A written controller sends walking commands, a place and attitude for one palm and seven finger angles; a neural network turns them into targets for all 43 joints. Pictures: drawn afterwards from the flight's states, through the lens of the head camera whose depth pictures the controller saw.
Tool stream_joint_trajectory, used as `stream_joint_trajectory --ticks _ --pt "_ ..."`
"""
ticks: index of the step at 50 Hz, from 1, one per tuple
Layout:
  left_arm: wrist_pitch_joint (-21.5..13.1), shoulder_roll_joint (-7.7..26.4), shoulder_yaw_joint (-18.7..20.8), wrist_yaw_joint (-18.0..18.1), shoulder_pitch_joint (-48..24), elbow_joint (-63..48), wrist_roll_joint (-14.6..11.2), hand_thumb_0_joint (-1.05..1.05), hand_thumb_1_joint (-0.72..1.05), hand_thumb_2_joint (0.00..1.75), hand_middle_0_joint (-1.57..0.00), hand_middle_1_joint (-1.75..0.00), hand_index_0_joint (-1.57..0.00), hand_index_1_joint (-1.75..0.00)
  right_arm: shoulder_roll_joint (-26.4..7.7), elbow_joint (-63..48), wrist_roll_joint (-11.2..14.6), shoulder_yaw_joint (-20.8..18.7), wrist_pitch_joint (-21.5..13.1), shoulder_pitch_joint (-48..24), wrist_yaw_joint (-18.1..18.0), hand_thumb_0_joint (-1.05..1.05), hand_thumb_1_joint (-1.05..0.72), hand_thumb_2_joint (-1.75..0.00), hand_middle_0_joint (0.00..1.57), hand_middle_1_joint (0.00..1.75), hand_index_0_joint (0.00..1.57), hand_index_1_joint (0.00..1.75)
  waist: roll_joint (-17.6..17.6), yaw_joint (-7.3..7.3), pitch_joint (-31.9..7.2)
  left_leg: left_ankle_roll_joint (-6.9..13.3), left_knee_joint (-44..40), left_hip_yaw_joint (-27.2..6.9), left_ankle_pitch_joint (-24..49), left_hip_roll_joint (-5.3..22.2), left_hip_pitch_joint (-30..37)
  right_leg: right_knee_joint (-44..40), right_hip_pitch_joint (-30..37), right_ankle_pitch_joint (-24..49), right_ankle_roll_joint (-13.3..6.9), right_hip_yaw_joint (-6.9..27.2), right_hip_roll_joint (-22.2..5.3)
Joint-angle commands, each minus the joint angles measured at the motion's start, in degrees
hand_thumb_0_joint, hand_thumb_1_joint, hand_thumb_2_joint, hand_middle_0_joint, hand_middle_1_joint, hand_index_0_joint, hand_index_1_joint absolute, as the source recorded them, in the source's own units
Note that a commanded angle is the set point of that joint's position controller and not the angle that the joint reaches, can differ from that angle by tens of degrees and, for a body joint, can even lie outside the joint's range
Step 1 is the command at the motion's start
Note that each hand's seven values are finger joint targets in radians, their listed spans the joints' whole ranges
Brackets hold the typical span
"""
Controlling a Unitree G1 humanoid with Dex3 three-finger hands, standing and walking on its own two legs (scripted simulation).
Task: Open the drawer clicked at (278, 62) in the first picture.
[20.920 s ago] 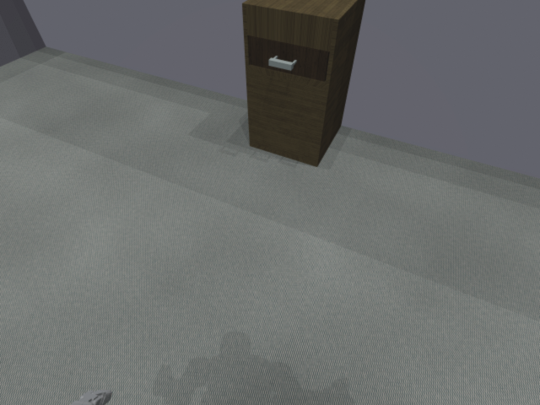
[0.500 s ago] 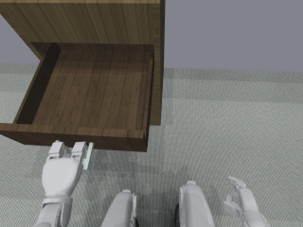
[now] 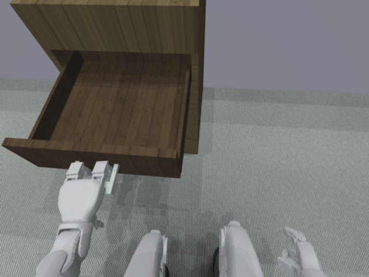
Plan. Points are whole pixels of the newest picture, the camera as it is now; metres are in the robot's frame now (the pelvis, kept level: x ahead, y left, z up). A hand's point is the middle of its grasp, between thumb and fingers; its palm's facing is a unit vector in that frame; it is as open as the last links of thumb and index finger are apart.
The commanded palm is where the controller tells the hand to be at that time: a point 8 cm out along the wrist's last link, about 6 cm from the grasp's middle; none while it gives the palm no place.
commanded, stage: lift the hand off the handle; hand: left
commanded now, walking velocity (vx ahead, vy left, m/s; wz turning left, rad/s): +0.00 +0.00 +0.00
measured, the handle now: (93, 177) +0.33 +0.24 -0.04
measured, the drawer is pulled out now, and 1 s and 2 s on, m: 0.30 0.30 0.30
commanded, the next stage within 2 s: none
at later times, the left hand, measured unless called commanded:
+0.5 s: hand (93, 196) +0.29 +0.23 -0.05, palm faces -0.02 -0.04 -1.00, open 13.6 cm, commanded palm +0.27 +0.23 +0.00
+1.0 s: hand (85, 192) +0.29 +0.23 -0.02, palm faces -0.02 -0.05 -1.00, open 13.6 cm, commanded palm +0.27 +0.23 +0.04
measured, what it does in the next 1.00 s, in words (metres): stands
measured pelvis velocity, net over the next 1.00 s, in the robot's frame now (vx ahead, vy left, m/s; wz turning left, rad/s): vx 0.01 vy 0.01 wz -0.01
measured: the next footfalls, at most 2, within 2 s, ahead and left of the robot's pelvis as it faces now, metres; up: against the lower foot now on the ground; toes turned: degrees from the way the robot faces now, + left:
none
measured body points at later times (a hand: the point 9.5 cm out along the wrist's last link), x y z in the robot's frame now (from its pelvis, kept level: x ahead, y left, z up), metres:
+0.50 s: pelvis +0.00 +0.01 +0.01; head +0.12 -0.02 +0.44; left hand +0.28 +0.23 +0.00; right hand +0.16 -0.24 -0.13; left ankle +0.01 +0.14 -0.58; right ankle +0.08 -0.11 -0.58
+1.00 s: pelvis +0.01 +0.01 +0.04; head +0.12 -0.01 +0.48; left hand +0.28 +0.23 +0.04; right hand +0.18 -0.25 -0.09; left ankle +0.01 +0.14 -0.58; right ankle +0.08 -0.11 -0.58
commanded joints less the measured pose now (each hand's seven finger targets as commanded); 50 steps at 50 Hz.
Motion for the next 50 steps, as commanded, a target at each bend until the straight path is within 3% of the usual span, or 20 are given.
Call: stream_joint_trajectory --ticks 1,2,3,5,6,9,15,19,23,27,34,39,41,44,45,49,50 --pt "-0.26 9.06 4.27 3.21 -3.03 -7.48 -0.16 0.0 -0.5 0.3 -0.3 -1.2 -0.3 -1.2 -6.6 -6.48 0.06 -2.37 -2.16 -1.09 0.08 0.0 -0.9 -0.9 0.2 0.3 0.2 0.3 -3.33 0.25 -19.39 2.95 -10.28 1.64 10.72 -3.67 4.22 -13.08 22.57 3.17 -0.46 2.46 2.17" --pt "-0.09 9.09 4.4 3.45 -3.23 -7.6 -0.1 0.0 -0.5 0.3 -0.3 -1.2 -0.3 -1.2 -6.7 -6.52 0.06 -2.42 -2.18 -1.26 0.04 0.0 -0.9 -0.9 0.2 0.3 0.2 0.3 -3.74 0.14 -19.66 3.02 -10.12 1.74 10.67 -3.72 4.11 -13.18 22.46 3.16 -0.34 2.75 2.18" --pt "0.1 11.03 5.7 3.65 -1.67 -15.02 -0.77 0.0 -0.5 0.3 -0.3 -1.2 -0.3 -1.2 -6.87 -8.27 0.25 -2.63 -2.05 -1.38 0.05 0.0 -0.9 -0.9 0.2 0.3 0.2 0.3 -0.98 1.69 -23.75 2.92 -11.79 1.89 11.66 -3.81 7.17 -13.85 25.74 3.78 -0.53 2.93 2.15" --pt "2.02 10.0 4.69 3.8 -0.81 -13.1 -0.76 0.0 -0.5 0.3 -0.3 -1.2 -0.3 -1.2 -6.68 -7.66 0.4 -2.36 -1.62 -1.18 -0.26 0.0 -0.9 -0.9 0.2 0.3 0.2 0.3 -1.46 0.57 -22.81 2.75 -12.52 1.59 11.97 -3.71 7.94 -13.75 25.43 4.61 -0.4 1.93 2.26" --pt "2.73 8.78 3.45 3.56 -1.86 -10.88 -0.97 0.0 -0.5 0.3 -0.3 -1.2 -0.3 -1.2 -6.67 -7.09 0.52 -2.3 -1.67 -1.35 -0.37 0.0 -0.9 -0.9 0.2 0.3 0.2 0.3 -3.0 -0.55 -20.26 2.87 -12.65 1.36 11.2 -3.47 7.44 -14.6 24.48 4.03 -0.16 1.8 2.29" --pt "3.2 9.42 3.07 2.94 -7.64 -8.73 -1.35 0.0 -0.5 0.3 -0.3 -1.2 -0.3 -1.2 -6.92 -6.09 0.7 -1.94 -2.41 -1.5 -1.08 0.0 -0.9 -0.9 0.2 0.3 0.2 0.3 -5.21 -1.69 -18.55 3.19 -12.84 1.25 8.31 -3.29 5.87 -16.02 23.73 0.09 0.15 2.17 2.01" --pt "1.01 9.2 2.37 2.53 -11.29 -6.22 -0.51 0.0 -0.5 0.3 -0.3 -1.2 -0.3 -1.2 -6.77 -5.05 0.19 -1.96 -3.22 -0.67 -1.47 0.0 -0.9 -0.9 0.2 0.3 0.2 0.3 -1.18 -0.86 -19.61 3.08 -13.38 1.24 10.53 -3.57 8.22 -14.87 22.49 2.36 -0.21 1.27 2.03" --pt "0.8 9.82 3.58 2.73 -10.02 -6.01 -0.75 0.0 -0.5 0.3 -0.3 -1.2 -0.3 -1.2 -6.79 -5.27 0.11 -2.07 -2.78 -0.35 -0.96 0.0 -0.9 -0.9 0.2 0.3 0.2 0.3 -1.58 -0.05 -21.51 3.01 -13.27 1.25 12.85 -3.68 8.36 -14.37 24.77 5.39 -0.44 1.35 2.3" --pt "1.08 9.11 2.66 3.22 -10.19 -9.54 -0.92 0.0 -0.5 0.3 -0.3 -1.2 -0.3 -1.2 -6.57 -6.1 0.4 -2.35 -2.38 -0.36 -0.76 0.0 -0.9 -0.9 0.2 0.3 0.2 0.3 -0.57 -0.41 -22.25 2.93 -14.61 1.16 13.6 -3.61 11.34 -15.47 25.45 6.12 -0.35 1.08 2.4" --pt "1.97 9.98 3.27 3.32 -10.24 -10.27 -0.99 0.0 -0.5 0.3 -0.3 -1.2 -0.3 -1.2 -6.59 -5.96 0.4 -2.25 -2.03 -0.23 -1.06 0.0 -0.9 -0.9 0.2 0.3 0.2 0.3 -2.08 -0.53 -22.19 2.9 -15.53 1.07 14.16 -3.45 12.18 -16.22 27.03 6.94 -0.13 1.03 2.42" --pt "3.19 9.66 2.52 2.32 -9.46 -10.37 -1.7 0.0 -0.5 0.3 -0.3 -1.2 -0.3 -1.2 -6.74 -6.43 0.68 -1.84 -2.06 -0.86 -1.49 0.0 -0.9 -0.9 0.2 0.3 0.2 0.3 -1.82 -0.77 -19.2 3.03 -17.81 1.15 13.55 -3.45 13.9 -18.81 28.49 6.11 -0.2 1.05 2.53" --pt "2.43 9.39 2.72 2.0 -7.04 -11.8 -2.18 0.0 -0.5 0.3 -0.3 -1.2 -0.3 -1.2 -6.66 -6.88 0.59 -1.8 -2.17 -0.62 -1.49 0.0 -0.9 -0.9 0.2 0.3 0.2 0.3 -0.29 -0.32 -19.34 2.92 -18.96 1.14 15.61 -3.59 16.22 -19.15 29.75 8.38 -0.41 0.62 2.72" --pt "2.11 9.47 2.85 2.21 -7.48 -11.65 -1.87 0.0 -0.5 0.3 -0.3 -1.2 -0.3 -1.2 -6.61 -6.57 0.49 -1.93 -2.25 -0.39 -1.35 0.0 -0.9 -0.9 0.2 0.3 0.2 0.3 -1.66 -0.76 -18.65 2.97 -18.8 1.18 16.11 -3.35 16.72 -19.49 29.27 9.11 -0.18 0.64 2.77" --pt "2.17 9.68 3.14 2.4 -6.23 -13.14 -1.85 0.0 -0.5 0.3 -0.3 -1.2 -0.3 -1.2 -6.75 -7.08 0.4 -1.79 -2.1 -0.54 -1.07 0.0 -0.9 -0.9 0.2 0.3 0.2 0.3 -0.4 -0.31 -19.22 2.94 -19.53 1.11 17.43 -3.53 17.79 -19.66 30.78 10.46 -0.5 0.49 2.87" --pt "2.43 9.56 3.36 2.42 -4.25 -12.57 -1.73 0.0 -0.5 0.3 -0.3 -1.2 -0.3 -1.2 -6.56 -7.25 0.45 -1.9 -1.93 -0.54 -1.01 0.0 -0.9 -0.9 0.2 0.3 0.2 0.3 -1.49 0.01 -19.16 2.91 -19.55 1.39 17.54 -3.48 17.94 -19.88 31.18 10.63 -0.34 0.58 2.81" --pt "3.21 10.14 3.29 2.04 -5.82 -13.29 -1.93 0.0 -0.5 0.3 -0.3 -1.2 -0.3 -1.2 -6.87 -7.33 0.58 -1.67 -1.58 -0.71 -1.05 0.0 -0.9 -0.9 0.2 0.3 0.2 0.3 -1.15 -0.59 -17.62 2.98 -20.58 1.27 17.12 -3.53 18.65 -21.17 31.94 10.46 -0.38 0.73 2.96" --pt "3.26 10.16 3.48 2.0 -4.74 -13.68 -1.71 0.0 -0.5 0.3 -0.3 -1.2 -0.3 -1.2 -6.66 -7.6 0.56 -1.82 -1.57 -0.62 -1.06 0.0 -0.9 -0.9 0.2 0.3 0.2 0.3 -1.32 -0.13 -18.45 2.96 -20.69 1.49 17.84 -3.52 19.31 -21.16 32.37 11.15 -0.26 0.74 2.93"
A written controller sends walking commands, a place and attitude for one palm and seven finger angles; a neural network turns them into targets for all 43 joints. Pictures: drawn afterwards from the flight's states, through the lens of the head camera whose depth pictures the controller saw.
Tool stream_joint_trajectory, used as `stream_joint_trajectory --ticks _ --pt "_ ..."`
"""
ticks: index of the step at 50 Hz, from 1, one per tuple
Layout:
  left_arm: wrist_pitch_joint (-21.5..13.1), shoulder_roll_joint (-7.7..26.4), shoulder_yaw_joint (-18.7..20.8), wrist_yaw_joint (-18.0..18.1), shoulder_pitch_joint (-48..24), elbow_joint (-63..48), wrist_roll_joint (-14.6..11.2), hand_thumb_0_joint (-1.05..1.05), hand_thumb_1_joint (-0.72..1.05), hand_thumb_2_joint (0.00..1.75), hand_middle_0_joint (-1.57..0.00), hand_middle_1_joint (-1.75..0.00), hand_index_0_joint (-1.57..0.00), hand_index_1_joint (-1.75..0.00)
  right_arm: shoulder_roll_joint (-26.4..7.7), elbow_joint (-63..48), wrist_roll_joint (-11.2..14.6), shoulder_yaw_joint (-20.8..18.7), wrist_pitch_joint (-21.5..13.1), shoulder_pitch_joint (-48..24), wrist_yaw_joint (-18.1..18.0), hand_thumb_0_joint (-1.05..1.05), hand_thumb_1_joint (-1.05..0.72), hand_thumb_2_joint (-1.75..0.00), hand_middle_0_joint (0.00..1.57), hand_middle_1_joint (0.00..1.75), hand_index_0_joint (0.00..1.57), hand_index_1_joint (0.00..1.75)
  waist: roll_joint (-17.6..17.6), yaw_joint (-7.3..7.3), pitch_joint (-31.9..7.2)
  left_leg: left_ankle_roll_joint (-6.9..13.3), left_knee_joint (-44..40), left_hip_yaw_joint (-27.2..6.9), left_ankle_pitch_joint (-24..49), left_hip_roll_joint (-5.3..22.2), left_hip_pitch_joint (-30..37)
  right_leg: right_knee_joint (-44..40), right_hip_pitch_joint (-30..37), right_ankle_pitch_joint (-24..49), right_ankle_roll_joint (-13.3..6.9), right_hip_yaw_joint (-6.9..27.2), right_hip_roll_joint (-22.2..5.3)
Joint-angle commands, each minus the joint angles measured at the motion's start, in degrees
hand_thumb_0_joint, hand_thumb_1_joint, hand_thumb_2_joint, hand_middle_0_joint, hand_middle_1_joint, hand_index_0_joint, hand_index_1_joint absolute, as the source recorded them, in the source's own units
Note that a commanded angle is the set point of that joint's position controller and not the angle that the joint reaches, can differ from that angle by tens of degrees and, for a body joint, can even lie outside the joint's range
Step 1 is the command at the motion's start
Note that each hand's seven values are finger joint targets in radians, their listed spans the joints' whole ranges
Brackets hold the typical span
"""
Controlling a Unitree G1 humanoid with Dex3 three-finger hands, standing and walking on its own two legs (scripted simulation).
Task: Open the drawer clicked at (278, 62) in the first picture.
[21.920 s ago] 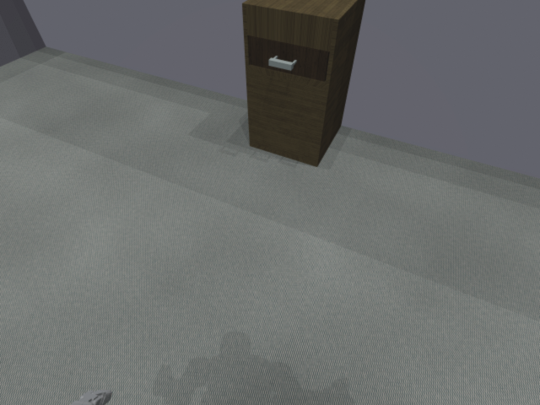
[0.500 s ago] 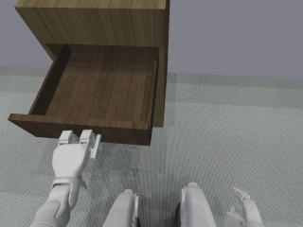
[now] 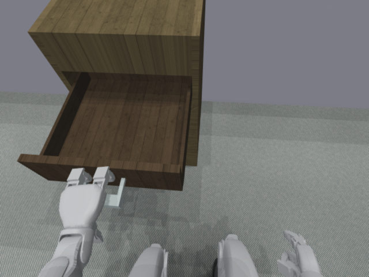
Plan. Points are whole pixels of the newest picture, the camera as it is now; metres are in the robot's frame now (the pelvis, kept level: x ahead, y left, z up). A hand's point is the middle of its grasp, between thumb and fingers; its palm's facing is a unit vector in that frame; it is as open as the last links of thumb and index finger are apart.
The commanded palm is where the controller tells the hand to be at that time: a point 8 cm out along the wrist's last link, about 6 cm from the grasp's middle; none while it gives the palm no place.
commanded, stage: lift the hand off the handle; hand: left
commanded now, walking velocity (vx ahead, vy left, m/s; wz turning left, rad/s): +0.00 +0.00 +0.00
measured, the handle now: (101, 190) +0.31 +0.23 -0.08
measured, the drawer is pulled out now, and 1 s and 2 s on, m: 0.30 0.30 0.30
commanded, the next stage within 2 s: draw the hand back to the body in 1.66 s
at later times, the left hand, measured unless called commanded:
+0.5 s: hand (88, 201) +0.27 +0.23 -0.02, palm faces -0.02 -0.05 -1.00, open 13.6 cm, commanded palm +0.25 +0.23 +0.04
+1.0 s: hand (81, 195) +0.27 +0.22 +0.03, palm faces +0.03 -0.06 -1.00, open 13.8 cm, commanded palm +0.25 +0.22 +0.08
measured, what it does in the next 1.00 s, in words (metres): stands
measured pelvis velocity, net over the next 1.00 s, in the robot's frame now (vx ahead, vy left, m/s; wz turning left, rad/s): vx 0.02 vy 0.00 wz -0.02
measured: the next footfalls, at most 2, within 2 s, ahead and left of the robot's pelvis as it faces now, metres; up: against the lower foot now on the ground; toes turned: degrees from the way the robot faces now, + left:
none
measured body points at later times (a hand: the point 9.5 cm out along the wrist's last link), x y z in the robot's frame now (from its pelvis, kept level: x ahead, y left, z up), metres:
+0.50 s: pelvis +0.01 +0.00 +0.03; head +0.10 -0.02 +0.47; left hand +0.27 +0.23 +0.04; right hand +0.19 -0.24 -0.10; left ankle -0.01 +0.13 -0.62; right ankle +0.07 -0.11 -0.62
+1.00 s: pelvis +0.02 +0.00 +0.05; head +0.08 -0.02 +0.50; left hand +0.26 +0.22 +0.08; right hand +0.20 -0.24 -0.07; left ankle -0.01 +0.13 -0.62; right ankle +0.07 -0.11 -0.62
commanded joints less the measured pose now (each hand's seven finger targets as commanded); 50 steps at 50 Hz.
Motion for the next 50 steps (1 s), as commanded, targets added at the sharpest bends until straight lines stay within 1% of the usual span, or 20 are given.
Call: stream_joint_trajectory --ticks 1,2,3,4,8,11,17,19,20,22,24,25,27,29,31,36,39,42,46,50 --pt "0.38 10.14 4.95 2.55 -7.63 -12.57 -0.28 0.0 -0.5 0.3 -0.3 -1.2 -0.3 -1.2 -6.97 -7.52 0.09 -2.22 -2.09 -1.46 -0.38 0.0 -0.9 -0.9 0.2 0.3 0.2 0.3 -0.54 -0.39 -20.04 2.21 -11.01 1.01 15.2 -3.45 8.97 -11.64 20.55 9.17 -1.16 0.56 2.65" --pt "0.4 9.62 4.52 2.49 -7.51 -12.88 -0.56 0.0 -0.5 0.3 -0.3 -1.2 -0.3 -1.2 -6.85 -7.64 0.13 -2.14 -2.16 -1.44 -0.36 0.0 -0.9 -0.9 0.2 0.3 0.2 0.3 -0.17 -0.37 -19.56 2.23 -11.4 1.15 15.42 -3.54 9.32 -12.07 21.07 9.44 -1.15 0.57 2.61" --pt "0.57 10.05 5.02 2.26 -6.95 -12.46 -0.78 0.0 -0.5 0.3 -0.3 -1.2 -0.3 -1.2 -6.85 -7.62 0.13 -2.19 -2.14 -1.32 -0.43 0.0 -0.9 -0.9 0.2 0.3 0.2 0.3 -1.77 -0.46 -19.69 2.27 -11.48 1.16 15.21 -3.47 9.26 -12.34 21.76 9.37 -1.0 0.56 2.62" --pt "0.54 10.8 5.83 2.13 -6.76 -13.16 -1.12 0.0 -0.5 0.3 -0.3 -1.2 -0.3 -1.2 -7.04 -7.82 0.18 -2.04 -2.12 -1.56 -0.53 0.0 -0.9 -0.9 0.2 0.3 0.2 0.3 -1.4 -0.21 -19.81 2.28 -11.83 0.93 15.81 -3.44 9.6 -12.33 22.18 9.95 -1.13 0.65 2.72" --pt "0.17 9.42 4.58 2.04 -4.0 -15.83 -0.8 0.0 -0.5 0.3 -0.3 -1.2 -0.3 -1.2 -6.61 -8.3 -0.03 -2.17 -2.18 -1.35 -0.25 0.0 -0.9 -0.9 0.2 0.3 0.2 0.3 -0.04 -0.03 -20.42 2.07 -12.53 1.06 18.78 -3.38 12.5 -12.52 22.89 13.13 -1.22 0.26 2.86" --pt "1.0 8.47 4.17 1.92 -0.82 -14.75 -0.71 0.0 -0.5 0.3 -0.3 -1.2 -0.3 -1.2 -6.65 -8.57 -0.04 -2.08 -1.86 -1.46 0.1 0.0 -0.9 -0.9 0.2 0.3 0.2 0.3 -1.7 -0.07 -18.66 2.09 -13.19 0.99 18.49 -3.33 12.31 -13.37 23.42 13.07 -1.17 0.06 2.95" --pt "2.61 8.06 2.78 1.16 -2.54 -16.0 -0.67 0.0 -0.5 0.3 -0.3 -1.2 -0.3 -1.2 -6.66 -9.24 0.28 -1.76 -1.65 -1.94 0.17 0.0 -0.9 -0.9 0.2 0.3 0.2 0.3 -1.81 -0.37 -16.34 2.13 -15.45 1.09 17.01 -3.34 13.7 -15.7 24.82 11.59 -1.07 0.21 2.84" --pt "2.9 9.68 4.45 0.66 -3.01 -15.62 -1.09 0.0 -0.5 0.3 -0.3 -1.2 -0.3 -1.2 -6.89 -9.08 0.29 -1.68 -1.68 -1.86 -0.15 0.0 -0.9 -0.9 0.2 0.3 0.2 0.3 -3.03 -0.15 -16.39 2.29 -16.01 0.98 16.91 -3.42 13.7 -16.14 26.28 11.88 -1.12 0.33 2.97" --pt "2.76 8.86 3.56 0.37 -2.49 -15.84 -0.98 0.0 -0.5 0.3 -0.3 -1.2 -0.3 -1.2 -6.55 -9.28 0.29 -1.58 -1.83 -1.92 -0.24 0.0 -0.9 -0.9 0.2 0.3 0.2 0.3 -2.56 0.02 -16.36 2.27 -16.15 1.23 17.35 -3.46 14.02 -16.28 26.64 12.47 -0.99 0.44 2.83" --pt "2.3 10.2 4.57 -0.02 -2.5 -17.01 -1.07 0.0 -0.5 0.3 -0.3 -1.2 -0.3 -1.2 -6.6 -9.3 0.29 -1.56 -1.97 -2.0 -0.37 0.0 -0.9 -0.9 0.2 0.3 0.2 0.3 -1.34 0.43 -16.38 2.21 -16.64 1.31 17.36 -3.57 14.83 -16.65 27.13 12.36 -1.06 0.57 2.86" --pt "1.97 9.48 3.94 -0.28 -2.59 -18.42 -1.24 0.0 -0.5 0.3 -0.3 -1.2 -0.3 -1.2 -6.59 -9.53 0.24 -1.57 -2.09 -1.93 -0.24 0.0 -0.9 -0.9 0.2 0.3 0.2 0.3 0.11 0.19 -16.72 2.18 -17.12 1.13 18.95 -3.45 16.56 -16.8 27.14 13.71 -1.34 0.23 2.92" --pt "1.75 9.66 4.49 -0.18 -0.85 -18.57 -1.17 0.0 -0.5 0.3 -0.3 -1.2 -0.3 -1.2 -6.4 -9.6 0.13 -1.61 -2.02 -1.66 -0.16 0.0 -0.9 -0.9 0.2 0.3 0.2 0.3 -0.56 0.53 -17.53 2.12 -17.08 1.3 19.8 -3.43 16.93 -16.62 27.62 14.32 -1.21 0.25 2.93" --pt "1.76 8.83 3.82 -0.31 0.02 -18.57 -1.51 0.0 -0.5 0.3 -0.3 -1.2 -0.3 -1.2 -6.38 -9.84 0.22 -1.59 -1.97 -1.78 0.0 0.0 -0.9 -0.9 0.2 0.3 0.2 0.3 -1.14 0.23 -16.12 2.11 -17.46 1.34 19.67 -3.47 16.55 -17.37 28.28 14.82 -1.09 0.44 2.9" --pt "2.25 9.79 5.15 -0.62 1.23 -17.41 -1.7 0.0 -0.5 0.3 -0.3 -1.2 -0.3 -1.2 -6.66 -9.68 0.37 -1.61 -1.77 -1.6 0.13 0.0 -0.9 -0.9 0.2 0.3 0.2 0.3 -2.78 0.31 -15.19 2.14 -18.03 1.06 19.71 -3.4 16.43 -17.9 29.19 15.34 -1.24 0.41 3.1" --pt "2.76 8.38 3.28 -1.0 1.37 -17.61 -1.39 0.0 -0.5 0.3 -0.3 -1.2 -0.3 -1.2 -6.53 -9.92 0.52 -1.69 -1.7 -1.74 0.4 0.0 -0.9 -0.9 0.2 0.3 0.2 0.3 -1.72 0.31 -14.01 2.01 -18.92 1.23 18.99 -3.38 16.96 -18.66 29.1 14.46 -1.2 0.36 3.04" --pt "3.73 8.24 2.58 -2.29 3.33 -20.19 -1.87 0.0 -0.5 0.3 -0.3 -1.2 -0.3 -1.2 -6.49 -10.89 0.73 -1.63 -1.67 -1.79 0.59 0.0 -0.9 -0.9 0.2 0.3 0.2 0.3 -1.9 0.47 -13.94 2.0 -20.7 1.07 20.14 -3.23 19.48 -19.92 30.85 15.21 -1.26 0.04 3.19" --pt "3.51 8.9 3.0 -2.72 1.36 -20.84 -1.88 0.0 -0.5 0.3 -0.3 -1.2 -0.3 -1.2 -6.64 -11.02 0.63 -1.44 -1.74 -2.14 0.46 0.0 -0.9 -0.9 0.2 0.3 0.2 0.3 -2.16 0.2 -12.44 2.13 -21.47 0.97 19.38 -3.18 19.86 -20.78 30.73 14.18 -1.28 -0.03 3.16" --pt "3.03 9.61 3.99 -2.42 1.77 -21.16 -1.31 0.0 -0.5 0.3 -0.3 -1.2 -0.3 -1.2 -6.35 -11.03 0.44 -1.35 -1.69 -2.07 0.5 0.0 -0.9 -0.9 0.2 0.3 0.2 0.3 -1.66 1.07 -13.2 2.08 -21.89 1.26 20.34 -3.33 20.4 -20.83 31.85 15.04 -1.24 0.34 3.19" --pt "3.56 8.61 3.0 -2.59 2.76 -22.4 -1.7 0.0 -0.5 0.3 -0.3 -1.2 -0.3 -1.2 -6.26 -11.29 0.68 -1.64 -1.72 -1.94 0.92 0.0 -0.9 -0.9 0.2 0.3 0.2 0.3 -0.88 0.8 -12.96 1.92 -22.85 1.12 21.11 -3.24 22.27 -21.82 32.86 15.85 -1.36 0.19 3.26" --pt "4.58 7.87 1.72 -3.31 2.03 -22.28 -1.83 0.0 -0.5 0.3 -0.3 -1.2 -0.3 -1.2 -6.29 -11.56 0.84 -1.18 -1.5 -2.71 1.01 0.0 -0.9 -0.9 0.2 0.3 0.2 0.3 -1.06 0.7 -10.59 1.87 -24.55 1.15 20.27 -3.18 22.78 -23.34 33.25 14.44 -1.3 0.2 3.26"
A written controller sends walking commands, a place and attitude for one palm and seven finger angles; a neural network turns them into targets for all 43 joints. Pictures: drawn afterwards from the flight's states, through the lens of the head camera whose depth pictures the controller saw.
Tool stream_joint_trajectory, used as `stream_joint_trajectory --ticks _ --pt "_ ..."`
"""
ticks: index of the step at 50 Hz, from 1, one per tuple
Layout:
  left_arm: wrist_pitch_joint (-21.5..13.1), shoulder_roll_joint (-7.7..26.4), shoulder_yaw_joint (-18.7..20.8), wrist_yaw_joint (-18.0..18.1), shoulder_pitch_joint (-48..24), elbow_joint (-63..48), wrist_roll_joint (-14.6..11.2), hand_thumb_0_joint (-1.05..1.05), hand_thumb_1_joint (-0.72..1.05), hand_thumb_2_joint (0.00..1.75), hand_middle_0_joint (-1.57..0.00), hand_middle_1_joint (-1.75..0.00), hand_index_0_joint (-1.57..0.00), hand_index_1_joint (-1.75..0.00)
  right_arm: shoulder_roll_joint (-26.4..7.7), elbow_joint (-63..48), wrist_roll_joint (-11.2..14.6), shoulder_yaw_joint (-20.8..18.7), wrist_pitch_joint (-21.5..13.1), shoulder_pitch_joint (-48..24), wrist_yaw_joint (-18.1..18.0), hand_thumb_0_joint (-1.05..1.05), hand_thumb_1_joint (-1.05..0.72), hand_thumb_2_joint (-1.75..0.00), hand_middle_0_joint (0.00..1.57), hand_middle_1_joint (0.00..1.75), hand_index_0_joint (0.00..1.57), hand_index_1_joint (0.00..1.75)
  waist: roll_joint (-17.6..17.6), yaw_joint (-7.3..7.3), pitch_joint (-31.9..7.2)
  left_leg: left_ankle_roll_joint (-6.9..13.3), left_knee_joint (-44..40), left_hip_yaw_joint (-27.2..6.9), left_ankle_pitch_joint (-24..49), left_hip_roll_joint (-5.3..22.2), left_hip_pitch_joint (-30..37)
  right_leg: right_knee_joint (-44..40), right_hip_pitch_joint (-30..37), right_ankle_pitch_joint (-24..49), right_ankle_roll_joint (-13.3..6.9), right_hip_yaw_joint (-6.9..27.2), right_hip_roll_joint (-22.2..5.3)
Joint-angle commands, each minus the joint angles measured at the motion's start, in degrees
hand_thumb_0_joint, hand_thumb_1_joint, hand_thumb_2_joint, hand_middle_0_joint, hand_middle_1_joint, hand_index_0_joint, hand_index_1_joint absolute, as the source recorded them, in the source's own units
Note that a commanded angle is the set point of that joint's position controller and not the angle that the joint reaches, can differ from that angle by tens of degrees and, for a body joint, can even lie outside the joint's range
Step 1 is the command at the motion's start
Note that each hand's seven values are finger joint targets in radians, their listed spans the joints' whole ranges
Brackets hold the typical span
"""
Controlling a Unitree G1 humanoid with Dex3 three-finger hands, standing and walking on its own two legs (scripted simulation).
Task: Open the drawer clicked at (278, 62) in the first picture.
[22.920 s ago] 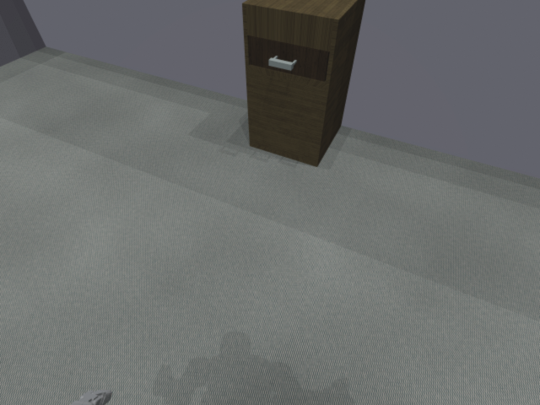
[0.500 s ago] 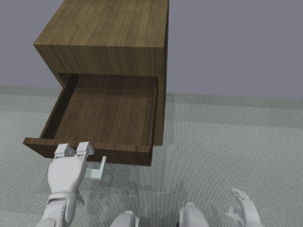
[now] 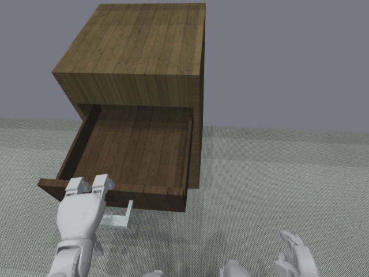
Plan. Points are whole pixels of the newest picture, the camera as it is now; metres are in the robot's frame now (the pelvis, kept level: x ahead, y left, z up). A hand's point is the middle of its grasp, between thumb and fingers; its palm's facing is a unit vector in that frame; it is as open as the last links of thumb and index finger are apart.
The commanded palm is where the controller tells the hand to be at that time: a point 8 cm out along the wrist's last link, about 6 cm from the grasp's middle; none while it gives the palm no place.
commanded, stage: lift the hand off the handle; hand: left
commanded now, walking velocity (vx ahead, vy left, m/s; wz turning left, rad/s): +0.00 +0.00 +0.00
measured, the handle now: (111, 212) +0.29 +0.23 -0.13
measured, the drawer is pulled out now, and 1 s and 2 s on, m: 0.30 0.30 0.30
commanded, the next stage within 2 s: draw the hand back to the body in 0.66 s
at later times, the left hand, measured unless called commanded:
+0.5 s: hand (87, 214) +0.24 +0.22 +0.02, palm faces +0.03 -0.08 -1.00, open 13.8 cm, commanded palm +0.22 +0.23 +0.07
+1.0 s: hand (71, 211) +0.23 +0.24 +0.05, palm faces +0.06 -0.06 -1.00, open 13.8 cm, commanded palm +0.20 +0.24 +0.11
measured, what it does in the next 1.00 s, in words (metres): stands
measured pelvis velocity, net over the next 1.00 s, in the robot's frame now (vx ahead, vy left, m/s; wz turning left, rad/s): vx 0.01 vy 0.00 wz -0.01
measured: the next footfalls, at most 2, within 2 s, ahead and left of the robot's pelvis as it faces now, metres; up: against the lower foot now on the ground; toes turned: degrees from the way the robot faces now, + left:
none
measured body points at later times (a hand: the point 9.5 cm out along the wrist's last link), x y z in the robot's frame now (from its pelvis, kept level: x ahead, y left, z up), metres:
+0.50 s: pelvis +0.00 +0.00 +0.02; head +0.05 -0.03 +0.47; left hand +0.23 +0.23 +0.07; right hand +0.20 -0.24 -0.09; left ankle -0.03 +0.13 -0.67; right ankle +0.05 -0.11 -0.67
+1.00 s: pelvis +0.01 +0.00 +0.03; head +0.04 -0.03 +0.48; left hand +0.22 +0.24 +0.10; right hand +0.20 -0.23 -0.08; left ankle -0.03 +0.13 -0.67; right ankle +0.05 -0.11 -0.67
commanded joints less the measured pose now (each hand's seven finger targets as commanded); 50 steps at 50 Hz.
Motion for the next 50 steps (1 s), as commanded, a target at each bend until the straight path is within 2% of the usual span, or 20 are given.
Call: stream_joint_trajectory --ticks 1,4,7,9,12,18,20,21,22,24,25,27,28,31,34,37,40,42,45,50 --pt "0.76 8.54 3.88 1.47 -7.26 -10.54 -0.03 0.0 -0.5 0.3 -0.3 -1.2 -0.3 -1.2 -6.74 -8.23 0.26 -2.13 -2.54 -4.18 -0.23 0.0 -0.9 -0.9 0.2 0.3 0.2 0.3 -3.32 -0.62 -12.44 1.77 -9.87 0.17 15.5 -3.3 4.71 -10.02 15.79 10.92 -1.63 -0.41 2.66" --pt "0.86 9.96 5.11 0.68 -5.82 -11.9 -0.47 0.0 -0.5 0.3 -0.3 -1.2 -0.3 -1.2 -6.79 -8.86 0.27 -2.0 -2.64 -4.61 -0.45 0.0 -0.9 -0.9 0.2 0.3 0.2 0.3 -2.49 0.37 -13.47 1.83 -10.88 0.47 16.47 -3.56 5.84 -10.95 18.48 12.48 -1.69 0.11 2.58" --pt "0.42 9.38 4.75 -0.09 -5.58 -12.1 -0.94 0.0 -0.5 0.3 -0.3 -1.2 -0.3 -1.2 -6.48 -8.65 0.37 -1.76 -2.67 -4.89 -0.56 0.0 -0.9 -0.9 0.2 0.3 0.2 0.3 -3.4 0.26 -11.82 1.89 -11.64 0.72 15.93 -3.65 5.72 -11.98 19.3 12.35 -1.4 0.45 2.36" --pt "0.25 10.83 6.46 -0.62 -3.02 -12.99 -1.06 0.0 -0.5 0.3 -0.3 -1.2 -0.3 -1.2 -6.61 -8.96 0.42 -1.96 -2.76 -4.74 -0.52 0.0 -0.9 -0.9 0.2 0.3 0.2 0.3 -3.1 1.11 -13.28 1.73 -12.38 0.6 17.93 -3.55 6.72 -12.05 21.42 14.55 -1.69 0.63 2.54" --pt "-0.08 9.52 5.06 -1.06 -4.12 -13.26 -1.16 0.0 -0.5 0.3 -0.3 -1.2 -0.3 -1.2 -6.48 -8.83 0.45 -1.71 -2.55 -5.12 -0.26 0.0 -0.9 -0.9 0.2 0.3 0.2 0.3 -3.72 0.4 -10.18 1.68 -13.19 0.56 16.47 -3.51 6.66 -12.93 20.12 12.35 -1.49 0.32 2.5" --pt "-1.05 9.31 4.57 -1.82 -3.96 -16.27 -1.34 0.0 -0.5 0.3 -0.3 -1.2 -0.3 -1.2 -6.28 -9.09 0.38 -2.07 -2.98 -5.24 0.08 0.0 -0.9 -0.9 0.2 0.3 0.2 0.3 -2.19 0.46 -10.72 1.66 -14.14 0.48 17.72 -3.41 9.41 -13.91 20.9 13.01 -1.64 0.22 2.42" --pt "-1.08 9.08 4.27 -1.83 -4.87 -16.34 -1.45 0.0 -0.5 0.3 -0.3 -1.2 -0.3 -1.2 -6.39 -9.08 0.22 -1.83 -2.99 -5.29 0.1 0.0 -0.9 -0.9 0.2 0.3 0.2 0.3 -3.43 0.2 -10.18 1.77 -14.26 0.52 16.98 -3.46 9.25 -14.37 20.68 11.87 -1.4 0.38 2.26" --pt "-1.07 11.38 6.16 -1.95 -5.95 -15.6 -1.16 0.0 -0.5 0.3 -0.3 -1.2 -0.3 -1.2 -6.49 -8.57 0.41 -2.1 -2.96 -5.25 -0.05 0.0 -0.9 -0.9 0.2 0.3 0.2 0.3 -3.24 0.35 -9.35 1.75 -14.61 0.29 16.61 -3.4 9.36 -14.56 20.72 11.77 -1.56 0.17 2.42" --pt "-1.09 10.12 5.31 -1.95 -5.08 -15.83 -1.18 0.0 -0.5 0.3 -0.3 -1.2 -0.3 -1.2 -6.39 -8.99 0.16 -1.79 -2.93 -5.46 -0.06 0.0 -0.9 -0.9 0.2 0.3 0.2 0.3 -2.96 0.77 -9.6 1.8 -14.82 0.6 16.36 -3.62 9.05 -14.69 21.22 11.35 -1.43 0.21 2.25" --pt "-0.86 11.96 6.82 -2.05 -4.75 -17.37 -1.07 0.0 -0.5 0.3 -0.3 -1.2 -0.3 -1.2 -6.41 -9.13 0.34 -2.0 -2.83 -5.69 -0.05 0.0 -0.9 -0.9 0.2 0.3 0.2 0.3 -0.8 1.5 -11.35 1.55 -15.45 0.56 18.41 -3.59 10.64 -14.73 23.02 13.38 -1.85 0.43 2.46" --pt "-0.77 10.02 5.07 -2.06 -4.23 -18.16 -1.29 0.0 -0.5 0.3 -0.3 -1.2 -0.3 -1.2 -6.09 -9.42 0.26 -1.74 -2.89 -5.7 0.13 0.0 -0.9 -0.9 0.2 0.3 0.2 0.3 -0.96 1.33 -11.42 1.54 -15.48 0.62 18.82 -3.58 10.92 -14.62 22.93 13.51 -1.69 0.29 2.26" --pt "-0.27 9.41 4.25 -2.64 -5.84 -17.17 -1.73 0.0 -0.5 0.3 -0.3 -1.2 -0.3 -1.2 -6.27 -9.14 0.51 -1.72 -2.81 -5.97 0.07 0.0 -0.9 -0.9 0.2 0.3 0.2 0.3 -2.36 0.62 -9.33 1.65 -15.97 0.51 17.74 -3.46 10.62 -15.43 22.35 12.42 -1.45 0.0 2.37" --pt "-0.14 10.34 4.94 -2.96 -6.45 -17.37 -1.78 0.0 -0.5 0.3 -0.3 -1.2 -0.3 -1.2 -6.23 -8.91 0.66 -1.93 -2.86 -5.97 0.06 0.0 -0.9 -0.9 0.2 0.3 0.2 0.3 -2.11 0.82 -9.78 1.66 -16.38 0.39 18.2 -3.35 11.38 -15.7 23.05 12.96 -1.58 -0.01 2.37" --pt "0.77 10.63 5.11 -4.32 -7.02 -12.97 -2.07 0.0 -0.5 0.3 -0.3 -1.2 -0.3 -1.2 -6.5 -8.35 1.07 -1.65 -2.69 -5.97 -0.18 0.0 -0.9 -0.9 0.2 0.3 0.2 0.3 -5.76 0.53 -6.7 1.84 -17.13 0.48 15.86 -3.51 9.49 -17.05 23.46 11.6 -1.2 0.39 2.28" --pt "0.26 12.15 6.37 -5.48 -6.72 -13.6 -2.01 0.0 -0.5 0.3 -0.3 -1.2 -0.3 -1.2 -6.56 -8.8 1.03 -1.64 -2.77 -6.2 -0.44 0.0 -0.9 -0.9 0.2 0.3 0.2 0.3 -3.74 1.58 -8.73 1.84 -17.89 0.82 16.77 -3.61 10.66 -17.43 25.45 12.58 -1.42 0.94 2.2" --pt "-1.57 10.05 4.5 -5.74 -6.71 -16.02 -2.16 0.0 -0.5 0.3 -0.3 -1.2 -0.3 -1.2 -6.13 -8.95 0.58 -1.66 -3.11 -5.78 -0.21 0.0 -0.9 -0.9 0.2 0.3 0.2 0.3 -1.8 1.4 -9.8 1.78 -17.45 0.82 18.65 -3.62 11.8 -16.79 24.98 13.9 -1.47 0.67 2.13" --pt "-2.79 12.53 7.73 -5.08 -2.56 -18.87 -2.31 0.0 -0.5 0.3 -0.3 -1.2 -0.3 -1.2 -6.05 -9.6 0.38 -1.77 -3.26 -5.65 0.02 0.0 -0.9 -0.9 0.2 0.3 0.2 0.3 -1.86 2.59 -10.93 1.63 -17.87 0.72 20.11 -3.52 12.22 -16.71 26.55 15.0 -1.6 0.79 2.11" --pt "-2.9 13.44 9.1 -4.32 -1.79 -20.97 -2.23 0.0 -0.5 0.3 -0.3 -1.2 -0.3 -1.2 -5.9 -9.66 0.37 -1.74 -3.05 -6.04 0.06 0.0 -0.9 -0.9 0.2 0.3 0.2 0.3 -1.4 2.55 -10.77 1.62 -17.84 0.9 20.4 -3.63 12.38 -16.88 26.75 15.72 -1.62 1.03 2.12" --pt "-1.89 13.15 9.34 -3.94 -0.29 -22.44 -2.52 0.0 -0.5 0.3 -0.3 -1.2 -0.3 -1.2 -5.92 -9.69 0.58 -1.76 -2.95 -6.2 0.35 0.0 -0.9 -0.9 0.2 0.3 0.2 0.3 -1.42 2.3 -9.44 1.49 -18.61 0.8 20.98 -3.29 13.24 -17.41 26.55 15.59 -1.65 0.86 2.33" --pt "0.15 13.12 8.17 -6.46 -0.2 -24.0 -4.21 0.0 -0.5 0.3 -0.3 -1.2 -0.3 -1.2 -6.19 -9.89 1.1 -1.34 -3.01 -7.25 0.0 0.0 -0.9 -0.9 0.2 0.3 0.2 0.3 -2.75 2.09 -7.15 1.82 -20.82 0.61 19.0 -3.17 14.36 -19.56 28.08 13.35 -1.15 0.67 1.97"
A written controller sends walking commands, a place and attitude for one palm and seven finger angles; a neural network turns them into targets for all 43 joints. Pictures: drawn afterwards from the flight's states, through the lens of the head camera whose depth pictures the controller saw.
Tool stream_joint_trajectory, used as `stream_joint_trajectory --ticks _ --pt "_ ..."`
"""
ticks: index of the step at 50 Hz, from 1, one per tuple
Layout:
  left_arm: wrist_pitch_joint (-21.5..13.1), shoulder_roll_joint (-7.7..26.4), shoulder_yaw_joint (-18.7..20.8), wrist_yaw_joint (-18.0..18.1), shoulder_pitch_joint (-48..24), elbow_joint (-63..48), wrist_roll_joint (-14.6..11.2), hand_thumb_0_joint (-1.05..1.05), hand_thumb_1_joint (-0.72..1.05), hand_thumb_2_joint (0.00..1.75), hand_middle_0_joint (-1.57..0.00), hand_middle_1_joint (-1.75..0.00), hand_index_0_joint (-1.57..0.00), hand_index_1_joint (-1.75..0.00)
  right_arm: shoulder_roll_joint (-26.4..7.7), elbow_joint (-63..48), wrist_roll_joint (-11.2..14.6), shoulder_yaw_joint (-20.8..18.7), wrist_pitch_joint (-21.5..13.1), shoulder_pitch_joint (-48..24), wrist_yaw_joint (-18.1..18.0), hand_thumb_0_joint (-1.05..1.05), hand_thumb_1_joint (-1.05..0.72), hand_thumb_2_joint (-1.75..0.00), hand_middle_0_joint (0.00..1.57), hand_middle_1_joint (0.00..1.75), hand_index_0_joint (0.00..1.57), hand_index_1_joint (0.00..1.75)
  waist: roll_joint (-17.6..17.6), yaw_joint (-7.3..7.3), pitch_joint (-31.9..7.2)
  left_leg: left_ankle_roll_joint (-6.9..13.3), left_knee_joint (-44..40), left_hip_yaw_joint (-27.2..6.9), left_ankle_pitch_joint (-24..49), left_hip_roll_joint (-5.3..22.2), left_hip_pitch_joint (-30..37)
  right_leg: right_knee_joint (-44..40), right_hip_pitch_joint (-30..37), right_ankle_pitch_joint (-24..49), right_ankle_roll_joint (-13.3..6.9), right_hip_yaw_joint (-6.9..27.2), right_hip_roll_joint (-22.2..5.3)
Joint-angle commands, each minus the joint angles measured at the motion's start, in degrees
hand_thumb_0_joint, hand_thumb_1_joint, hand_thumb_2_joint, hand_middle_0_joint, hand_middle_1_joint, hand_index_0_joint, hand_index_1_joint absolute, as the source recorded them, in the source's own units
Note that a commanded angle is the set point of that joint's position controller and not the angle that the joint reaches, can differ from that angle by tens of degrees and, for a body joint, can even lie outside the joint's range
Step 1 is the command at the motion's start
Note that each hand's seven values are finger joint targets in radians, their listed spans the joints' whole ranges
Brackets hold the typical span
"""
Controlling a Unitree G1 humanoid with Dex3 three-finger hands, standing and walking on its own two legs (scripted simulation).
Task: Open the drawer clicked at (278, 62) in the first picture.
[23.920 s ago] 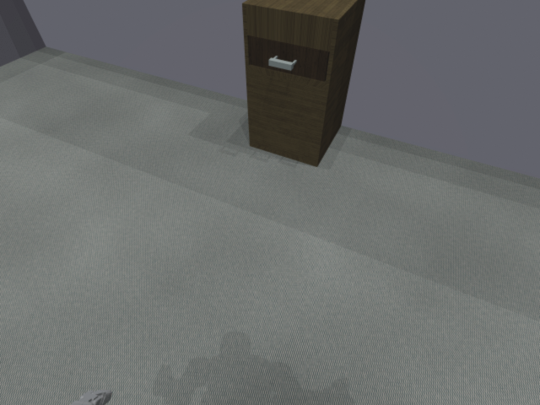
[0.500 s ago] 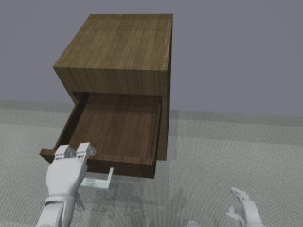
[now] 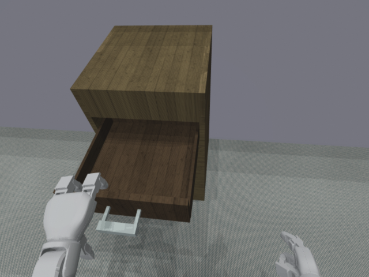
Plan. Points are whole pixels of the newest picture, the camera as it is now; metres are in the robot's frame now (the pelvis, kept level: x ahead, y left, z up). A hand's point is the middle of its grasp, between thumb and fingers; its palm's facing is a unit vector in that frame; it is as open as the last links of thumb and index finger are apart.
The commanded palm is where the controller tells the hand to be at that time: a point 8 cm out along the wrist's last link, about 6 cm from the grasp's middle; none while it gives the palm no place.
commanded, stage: draw the hand back to the body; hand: left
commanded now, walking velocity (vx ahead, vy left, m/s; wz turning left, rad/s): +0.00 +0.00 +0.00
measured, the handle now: (120, 220) +0.28 +0.24 -0.16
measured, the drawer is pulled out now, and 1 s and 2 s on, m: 0.30 0.30 0.30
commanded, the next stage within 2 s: step back with the hand held close in 1.36 s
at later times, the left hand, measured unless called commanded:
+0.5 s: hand (66, 210) +0.21 +0.24 +0.10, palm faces +0.31 -0.76 -0.57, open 13.7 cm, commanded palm +0.17 +0.27 +0.14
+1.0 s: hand (28, 192) +0.20 +0.25 +0.18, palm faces +0.42 -0.81 -0.41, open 10.0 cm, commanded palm +0.15 +0.29 +0.20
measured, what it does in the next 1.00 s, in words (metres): stands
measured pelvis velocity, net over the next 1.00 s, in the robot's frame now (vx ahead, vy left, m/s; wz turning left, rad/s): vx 0.03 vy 0.01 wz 0.04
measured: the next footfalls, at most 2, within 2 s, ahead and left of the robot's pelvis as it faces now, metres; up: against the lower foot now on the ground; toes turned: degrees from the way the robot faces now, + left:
none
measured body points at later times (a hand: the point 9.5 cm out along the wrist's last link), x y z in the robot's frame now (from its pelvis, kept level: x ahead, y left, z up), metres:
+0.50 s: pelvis +0.01 +0.01 +0.02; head +0.02 -0.02 +0.47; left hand +0.19 +0.28 +0.13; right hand +0.22 -0.20 -0.07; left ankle -0.04 +0.13 -0.71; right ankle +0.04 -0.12 -0.71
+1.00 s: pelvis +0.03 +0.01 +0.04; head +0.02 -0.01 +0.48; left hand +0.17 +0.29 +0.20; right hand +0.22 -0.20 -0.05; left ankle -0.04 +0.13 -0.71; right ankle +0.04 -0.12 -0.71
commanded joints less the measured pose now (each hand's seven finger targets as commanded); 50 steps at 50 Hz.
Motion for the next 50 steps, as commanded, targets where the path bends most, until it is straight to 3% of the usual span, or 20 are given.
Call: stream_joint_trajectory --ticks 1,7,10,14,18,19,20,21,23,24,25,27,29,31,36,39,43,45,47,50 --pt "0.94 9.81 5.43 0.02 -5.87 -13.91 -1.46 0.0 -0.5 0.3 -0.3 -1.2 -0.3 -1.2 -5.95 -9.65 0.45 -1.6 -3.24 -7.66 -0.32 0.0 -0.9 -0.9 0.2 0.3 0.2 0.3 -3.09 0.1 -10.62 1.78 -8.56 -0.01 14.53 -2.83 1.62 -8.37 14.94 9.77 -1.45 0.09 1.82" --pt "-0.68 12.28 7.91 -3.4 -0.95 -17.38 -2.56 0.0 -0.5 0.3 -0.3 -1.2 -0.3 -1.2 -5.85 -10.16 -0.03 -0.77 -3.49 -7.58 -0.27 0.0 -0.9 -0.9 0.2 0.3 0.2 0.3 -4.19 1.18 -7.91 1.95 -10.19 -0.03 15.57 -2.73 2.53 -10.03 16.64 10.13 -1.02 0.16 1.51" --pt "-1.58 13.68 10.15 -3.87 1.19 -19.43 -2.92 0.0 -0.5 0.3 -0.3 -1.2 -0.3 -1.2 -5.62 -10.47 -0.02 -0.53 -3.32 -7.62 -0.09 0.0 -0.9 -0.9 0.2 0.3 0.2 0.3 -1.9 1.85 -7.95 1.71 -10.92 0.05 16.81 -2.67 3.8 -10.62 17.86 11.18 -1.18 0.43 1.34" --pt "-2.15 14.07 10.94 -4.62 0.48 -21.23 -4.02 0.0 -0.5 0.3 -0.3 -1.2 -0.3 -1.2 -5.76 -10.51 0.21 -0.67 -3.24 -7.91 -0.07 0.0 -0.9 -0.9 0.2 0.3 0.2 0.3 -1.5 1.37 -6.3 1.55 -12.01 -0.12 16.46 -2.56 5.04 -12.31 17.99 10.76 -1.12 0.41 1.45" --pt "-2.58 15.51 12.06 -5.97 1.06 -23.04 -4.95 0.0 -0.5 0.3 -0.3 -1.2 -0.3 -1.2 -5.85 -10.42 0.2 -0.62 -3.43 -7.75 -0.27 0.0 -0.9 -0.9 0.2 0.3 0.2 0.3 -2.03 1.77 -7.55 1.73 -12.74 -0.19 18.44 -2.38 6.81 -12.78 19.78 12.5 -0.85 -0.15 1.21" --pt "-1.27 -1.73 10.56 -9.73 -0.64 -23.33 -45.66 0.0 -0.47 0.32 -0.3 -1.18 -0.3 -1.18 -3.49 -12.75 2.7 -0.5 -7.0 -1.55 -1.64 0.0 -0.9 -0.9 0.2 0.3 0.2 0.3 -2.48 -3.15 -6.17 3.03 -14.42 -1.51 18.67 -0.04 15.2 -13.24 24.77 11.83 -0.68 -2.74 1.89" --pt "-1.65 1.08 10.93 -11.36 3.58 -21.69 -49.88 0.0 -0.43 0.33 -0.29 -1.15 -0.29 -1.15 -4.21 -12.49 2.8 0.41 -9.81 -2.07 -2.59 0.0 -0.9 -0.9 0.2 0.3 0.2 0.3 -4.11 -1.84 -4.62 2.65 -15.48 -1.21 18.88 0.29 15.42 -13.88 25.87 10.69 -0.1 -3.24 1.82" --pt "-3.36 3.71 12.97 -12.56 1.84 -28.55 -54.44 0.0 -0.4 0.34 -0.29 -1.13 -0.29 -1.13 -4.49 -12.94 2.54 1.1 -10.81 -2.9 -3.95 0.0 -0.9 -0.9 0.2 0.3 0.2 0.3 -4.86 -1.52 -4.98 2.64 -16.89 -1.3 20.43 0.3 15.44 -15.3 28.06 12.36 0.23 -3.33 0.95" --pt "-5.28 4.65 14.39 -13.1 0.52 -30.9 -57.04 0.0 -0.32 0.37 -0.29 -1.09 -0.29 -1.09 -3.99 -12.01 1.99 2.34 -13.41 -3.22 -5.32 0.0 -0.9 -0.9 0.2 0.3 0.2 0.3 -3.96 -1.16 -3.33 2.25 -18.78 -0.9 21.66 -0.17 15.89 -17.21 29.36 13.7 0.57 -3.52 0.11" --pt "-5.74 5.84 16.04 -13.23 0.31 -30.89 -57.72 0.0 -0.29 0.39 -0.29 -1.07 -0.29 -1.07 -4.22 -11.24 1.96 2.54 -14.5 -3.33 -5.67 0.0 -0.9 -0.9 0.2 0.3 0.2 0.3 -0.8 -1.03 -1.41 1.87 -19.56 -0.66 21.33 -0.39 16.14 -18.45 28.72 12.97 0.4 -3.37 0.1" --pt "-6.04 4.11 15.07 -13.49 1.17 -30.55 -58.25 0.0 -0.26 0.4 -0.28 -1.04 -0.28 -1.04 -3.81 -10.55 1.7 2.78 -15.36 -2.46 -5.68 0.0 -0.9 -0.9 0.2 0.3 0.2 0.3 0.41 -1.19 0.71 1.64 -20.52 -0.6 21.9 -0.47 15.97 -19.02 28.88 13.57 0.33 -3.72 -0.19" --pt "-6.66 4.23 16.27 -13.99 2.39 -30.71 -59.22 0.0 -0.18 0.43 -0.28 -1.0 -0.28 -1.0 -3.84 -9.75 1.53 2.8 -16.44 -2.29 -5.36 0.0 -0.9 -0.9 0.2 0.3 0.2 0.3 -0.91 -0.92 3.07 1.34 -22.0 -0.9 22.44 -0.27 15.45 -20.36 29.71 13.83 0.15 -3.99 -0.04" --pt "-7.47 5.24 18.05 -14.58 3.68 -31.67 -59.57 0.0 -0.12 0.47 -0.27 -0.95 -0.27 -0.95 -3.93 -9.15 1.42 2.65 -17.27 -2.68 -4.87 0.0 -0.9 -0.9 0.2 0.3 0.2 0.3 1.01 -0.57 4.38 0.99 -23.01 -0.88 22.35 -0.39 15.44 -21.84 30.16 13.48 -0.11 -3.88 0.22" --pt "-8.33 4.46 18.25 -15.1 5.4 -33.04 -60.07 0.0 -0.05 0.5 -0.27 -0.91 -0.27 -0.91 -3.51 -8.93 1.29 2.61 -17.92 -2.46 -4.29 0.0 -0.9 -0.9 0.2 0.3 0.2 0.3 2.09 -0.37 3.3 0.96 -23.58 -0.77 23.24 -0.3 15.81 -21.83 31.66 14.46 -0.18 -3.81 -0.02" --pt "-9.71 4.49 19.97 -16.1 9.09 -35.69 -60.64 0.0 0.13 0.57 -0.25 -0.8 -0.25 -0.8 -3.63 -8.56 1.42 1.54 -18.46 -2.67 -3.31 0.0 -0.9 -0.9 0.2 0.3 0.2 0.3 0.01 -0.38 0.21 1.1 -23.42 -0.21 27.72 -0.07 17.17 -22.27 33.96 19.17 0.07 -3.52 0.27" --pt "-10.12 4.64 20.58 -16.25 8.75 -36.78 -60.59 0.0 0.23 0.62 -0.25 -0.73 -0.25 -0.73 -3.68 -8.21 1.41 1.21 -18.75 -3.03 -3.15 0.0 -0.9 -0.9 0.2 0.3 0.2 0.3 0.73 -0.64 0.52 1.06 -23.43 0.1 27.96 -0.35 17.91 -23.26 33.24 19.63 0.15 -3.43 0.56" --pt "-10.65 5.36 22.3 -16.0 9.61 -37.27 -60.82 0.0 0.37 0.68 -0.24 -0.64 -0.24 -0.64 -3.66 -7.79 1.43 0.83 -18.72 -2.8 -3.27 0.0 -0.9 -0.9 0.2 0.3 0.2 0.3 -1.51 -0.48 -0.5 1.31 -23.66 0.05 28.05 -0.28 18.36 -23.21 33.79 19.93 0.38 -3.51 0.51" --pt "-10.86 5.76 22.79 -15.99 8.58 -37.92 -60.9 0.0 0.44 0.7 -0.23 -0.59 -0.23 -0.59 -3.63 -7.72 1.56 0.99 -18.74 -3.09 -3.31 0.0 -0.9 -0.9 0.2 0.3 0.2 0.3 0.11 -0.57 1.27 1.15 -24.15 -0.09 26.58 -0.32 17.97 -23.75 33.01 18.19 0.28 -3.45 0.59" --pt "-11.32 6.36 23.78 -15.8 8.33 -39.62 -60.92 0.0 0.51 0.74 -0.23 -0.55 -0.23 -0.55 -3.63 -7.78 1.56 0.97 -18.93 -3.12 -3.33 0.0 -0.9 -0.9 0.2 0.3 0.2 0.3 1.16 -0.28 0.25 1.09 -24.31 -0.31 26.71 -0.41 18.34 -23.59 33.51 17.99 0.16 -3.54 0.63" --pt "-11.47 6.58 24.94 -15.78 8.62 -39.17 -61.16 0.0 0.62 0.78 -0.22 -0.48 -0.22 -0.48 -3.38 -7.56 1.64 0.99 -19.07 -3.44 -3.35 0.0 -0.9 -0.9 0.2 0.3 0.2 0.3 -0.18 -0.28 1.42 1.06 -24.41 -0.3 26.03 -0.31 18.08 -24.02 33.02 17.65 0.25 -3.51 0.64"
